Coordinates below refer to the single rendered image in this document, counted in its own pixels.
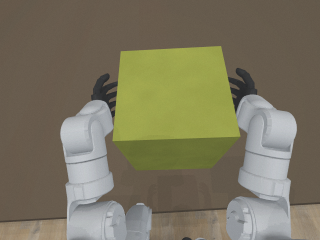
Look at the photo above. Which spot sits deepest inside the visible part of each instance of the left robot thigh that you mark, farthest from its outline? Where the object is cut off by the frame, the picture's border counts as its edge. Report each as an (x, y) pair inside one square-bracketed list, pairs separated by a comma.
[(138, 222)]

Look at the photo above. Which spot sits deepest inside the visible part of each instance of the right robot forearm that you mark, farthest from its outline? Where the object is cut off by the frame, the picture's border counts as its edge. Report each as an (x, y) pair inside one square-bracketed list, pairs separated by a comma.
[(269, 144)]

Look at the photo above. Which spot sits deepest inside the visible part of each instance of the robot right hand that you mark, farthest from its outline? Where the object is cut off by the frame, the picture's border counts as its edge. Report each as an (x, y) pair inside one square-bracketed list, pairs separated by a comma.
[(247, 88)]

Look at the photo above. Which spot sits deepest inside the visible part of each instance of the carton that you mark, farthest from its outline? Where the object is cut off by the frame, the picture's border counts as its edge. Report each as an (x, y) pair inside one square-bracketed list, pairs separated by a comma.
[(174, 108)]

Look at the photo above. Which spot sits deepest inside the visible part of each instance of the robot left upper arm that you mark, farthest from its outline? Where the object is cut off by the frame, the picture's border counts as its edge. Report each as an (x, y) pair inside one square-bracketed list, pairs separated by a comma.
[(104, 220)]

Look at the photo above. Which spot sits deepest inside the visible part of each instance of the left robot forearm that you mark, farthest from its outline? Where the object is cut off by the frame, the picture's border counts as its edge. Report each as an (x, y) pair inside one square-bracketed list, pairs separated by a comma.
[(84, 147)]

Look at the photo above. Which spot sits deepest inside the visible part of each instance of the robot right upper arm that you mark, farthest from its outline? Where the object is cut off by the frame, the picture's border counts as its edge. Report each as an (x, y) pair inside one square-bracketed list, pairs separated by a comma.
[(249, 218)]

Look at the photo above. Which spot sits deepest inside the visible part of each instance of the robot left hand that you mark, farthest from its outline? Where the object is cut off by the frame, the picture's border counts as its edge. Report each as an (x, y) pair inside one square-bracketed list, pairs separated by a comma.
[(99, 92)]

